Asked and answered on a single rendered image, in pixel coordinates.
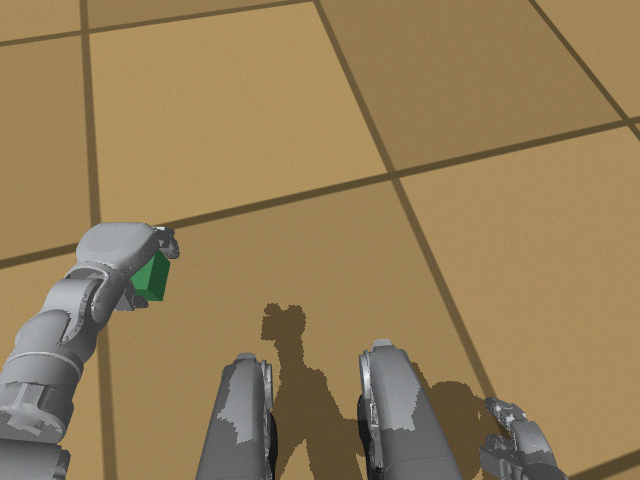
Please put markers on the right robot foot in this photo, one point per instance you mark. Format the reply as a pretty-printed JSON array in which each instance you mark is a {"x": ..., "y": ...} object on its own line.
[{"x": 373, "y": 472}]

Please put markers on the left robot arm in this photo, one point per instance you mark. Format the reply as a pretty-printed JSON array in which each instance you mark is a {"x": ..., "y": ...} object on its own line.
[{"x": 40, "y": 376}]

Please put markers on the right robot arm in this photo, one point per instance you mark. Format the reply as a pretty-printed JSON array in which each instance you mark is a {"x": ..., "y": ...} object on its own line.
[{"x": 542, "y": 471}]

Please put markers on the right robot hand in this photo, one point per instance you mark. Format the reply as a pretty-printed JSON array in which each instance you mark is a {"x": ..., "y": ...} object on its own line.
[{"x": 505, "y": 459}]

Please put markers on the cube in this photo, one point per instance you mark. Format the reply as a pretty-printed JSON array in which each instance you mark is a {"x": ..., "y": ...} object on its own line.
[{"x": 150, "y": 281}]

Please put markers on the left robot hand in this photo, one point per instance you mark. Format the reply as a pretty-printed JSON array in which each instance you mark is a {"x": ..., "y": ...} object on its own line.
[{"x": 126, "y": 247}]

